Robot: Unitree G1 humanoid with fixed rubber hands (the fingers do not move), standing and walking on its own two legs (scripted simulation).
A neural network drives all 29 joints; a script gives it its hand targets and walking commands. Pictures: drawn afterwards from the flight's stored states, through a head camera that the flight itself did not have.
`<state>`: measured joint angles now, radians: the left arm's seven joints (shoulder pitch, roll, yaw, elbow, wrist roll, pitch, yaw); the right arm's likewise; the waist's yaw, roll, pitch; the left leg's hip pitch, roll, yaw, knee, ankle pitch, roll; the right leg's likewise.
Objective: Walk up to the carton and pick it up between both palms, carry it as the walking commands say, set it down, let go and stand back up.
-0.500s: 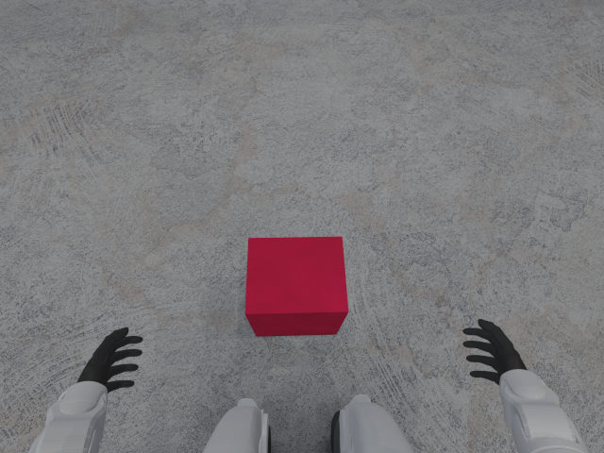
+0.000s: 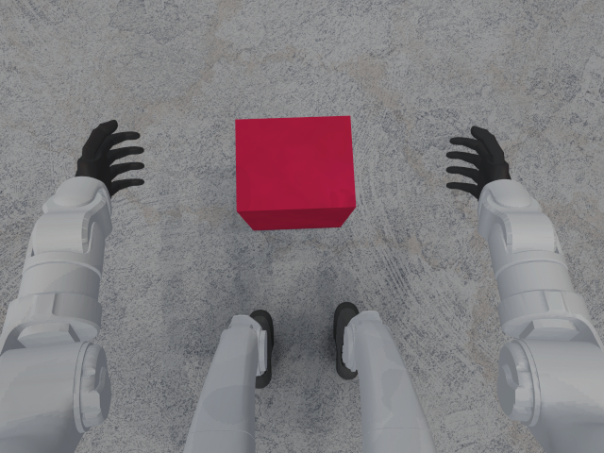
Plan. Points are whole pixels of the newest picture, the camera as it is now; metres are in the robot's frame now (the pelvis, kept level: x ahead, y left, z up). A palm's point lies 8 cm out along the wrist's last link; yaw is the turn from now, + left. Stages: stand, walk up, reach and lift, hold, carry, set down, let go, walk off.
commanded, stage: reach and lift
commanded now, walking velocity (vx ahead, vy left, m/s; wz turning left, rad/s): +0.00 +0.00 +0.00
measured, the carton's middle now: (295, 181) +0.57 +0.02 -0.54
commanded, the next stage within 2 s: none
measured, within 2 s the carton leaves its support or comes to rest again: neither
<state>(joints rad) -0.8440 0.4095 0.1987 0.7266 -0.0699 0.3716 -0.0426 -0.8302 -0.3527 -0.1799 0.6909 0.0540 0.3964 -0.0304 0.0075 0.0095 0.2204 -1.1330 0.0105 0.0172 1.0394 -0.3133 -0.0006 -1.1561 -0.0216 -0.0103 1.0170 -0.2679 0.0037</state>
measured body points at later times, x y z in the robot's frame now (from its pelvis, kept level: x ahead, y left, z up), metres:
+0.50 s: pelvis +0.02 +0.00 -0.02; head +0.37 +0.00 +0.26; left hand +0.59 +0.24 -0.12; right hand +0.58 -0.21 -0.14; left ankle +0.09 +0.12 -0.65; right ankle +0.11 -0.12 -0.65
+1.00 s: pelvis -0.03 +0.00 -0.11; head +0.34 +0.00 +0.13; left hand +0.58 +0.22 -0.22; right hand +0.58 -0.21 -0.22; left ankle +0.09 +0.12 -0.65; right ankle +0.11 -0.12 -0.65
